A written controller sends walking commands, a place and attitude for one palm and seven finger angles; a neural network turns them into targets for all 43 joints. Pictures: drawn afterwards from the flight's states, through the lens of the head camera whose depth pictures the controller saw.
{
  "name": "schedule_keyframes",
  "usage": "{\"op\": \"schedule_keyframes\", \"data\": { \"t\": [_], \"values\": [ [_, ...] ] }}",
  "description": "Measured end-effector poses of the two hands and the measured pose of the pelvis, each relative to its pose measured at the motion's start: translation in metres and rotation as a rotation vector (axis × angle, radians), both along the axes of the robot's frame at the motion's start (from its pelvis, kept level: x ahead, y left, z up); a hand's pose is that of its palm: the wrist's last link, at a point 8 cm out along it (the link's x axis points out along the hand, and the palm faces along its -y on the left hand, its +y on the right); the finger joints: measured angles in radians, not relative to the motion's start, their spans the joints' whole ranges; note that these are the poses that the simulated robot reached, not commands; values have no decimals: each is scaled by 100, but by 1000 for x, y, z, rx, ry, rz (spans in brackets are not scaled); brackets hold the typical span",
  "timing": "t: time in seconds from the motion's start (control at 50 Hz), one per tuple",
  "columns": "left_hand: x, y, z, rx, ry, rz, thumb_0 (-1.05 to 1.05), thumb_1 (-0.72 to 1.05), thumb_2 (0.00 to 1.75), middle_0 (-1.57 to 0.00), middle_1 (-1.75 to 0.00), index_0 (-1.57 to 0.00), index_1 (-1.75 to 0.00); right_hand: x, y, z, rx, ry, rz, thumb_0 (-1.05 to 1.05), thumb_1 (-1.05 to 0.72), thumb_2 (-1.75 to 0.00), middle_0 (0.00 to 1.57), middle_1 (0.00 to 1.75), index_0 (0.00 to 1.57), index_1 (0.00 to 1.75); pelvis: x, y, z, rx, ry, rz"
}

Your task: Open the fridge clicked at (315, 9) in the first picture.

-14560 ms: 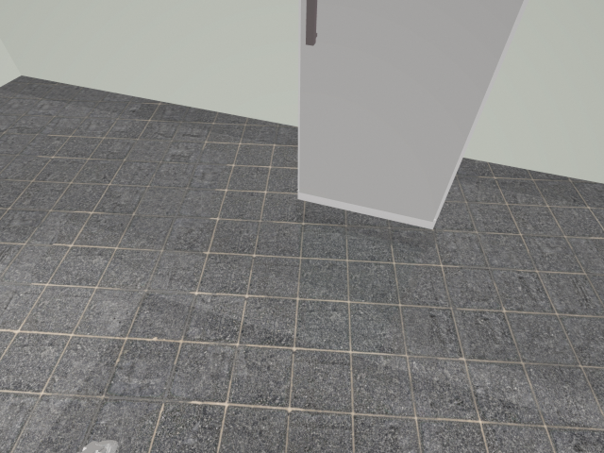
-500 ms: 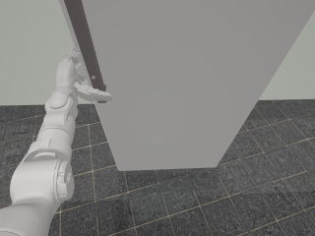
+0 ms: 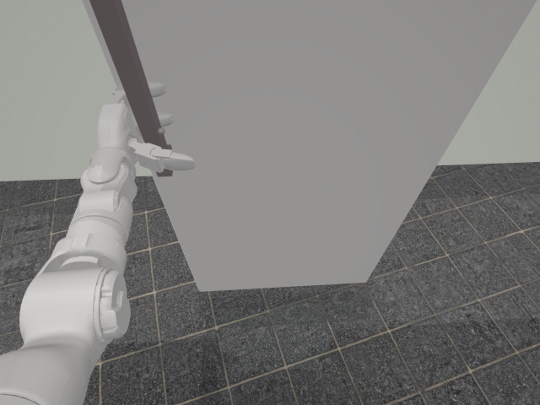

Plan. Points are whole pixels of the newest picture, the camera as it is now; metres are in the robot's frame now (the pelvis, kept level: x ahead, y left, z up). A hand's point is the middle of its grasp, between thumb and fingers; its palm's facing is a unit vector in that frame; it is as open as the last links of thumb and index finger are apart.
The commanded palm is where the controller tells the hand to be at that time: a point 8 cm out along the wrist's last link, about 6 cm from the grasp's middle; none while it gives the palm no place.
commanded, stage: slide the fingers in behind the handle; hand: left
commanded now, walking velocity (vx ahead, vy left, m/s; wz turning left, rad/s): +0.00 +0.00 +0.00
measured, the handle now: (136, 69) +0.53 +0.17 +0.22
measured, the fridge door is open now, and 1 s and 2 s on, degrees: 0 0 0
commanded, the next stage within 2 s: grip the handle and tug to test in 0.24 s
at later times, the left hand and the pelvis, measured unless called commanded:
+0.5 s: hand (161, 131) +0.48 +0.15 +0.15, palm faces +0.04 -1.00 +0.00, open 13.5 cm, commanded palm +0.45 +0.19 +0.15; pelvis +0.01 +0.00 +0.00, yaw +0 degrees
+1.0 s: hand (159, 131) +0.48 +0.15 +0.15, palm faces +0.05 -1.00 -0.01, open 6.0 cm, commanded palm +0.45 +0.20 +0.15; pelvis +0.01 +0.00 +0.00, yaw +0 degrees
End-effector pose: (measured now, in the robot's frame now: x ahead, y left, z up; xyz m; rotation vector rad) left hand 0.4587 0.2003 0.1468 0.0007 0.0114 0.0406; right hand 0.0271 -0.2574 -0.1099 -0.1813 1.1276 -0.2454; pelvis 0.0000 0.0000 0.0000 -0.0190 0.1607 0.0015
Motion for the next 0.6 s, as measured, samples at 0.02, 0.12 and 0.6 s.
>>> {"op": "schedule_keyframes", "data": {
  "t": [0.02,0.12,0.6],
  "values": [
    [1,0,-1,1,2,0,-2,-50,30,-30,-120,-30,-120,1,0,0,-1,0,1,1,-90,-90,20,30,21,30,0,0,0,0,1,1],
    [3,0,1,3,-15,-1,-2,-50,30,-30,-120,-29,-120,5,-2,0,-3,-1,2,1,-90,-90,20,30,21,30,3,0,0,0,6,0],
    [-5,0,3,2,-15,5,-2,-26,40,-32,-123,-31,-124,29,5,1,18,-45,23,1,-90,-90,20,30,20,30,9,2,2,3,-14,2]
  ]
}}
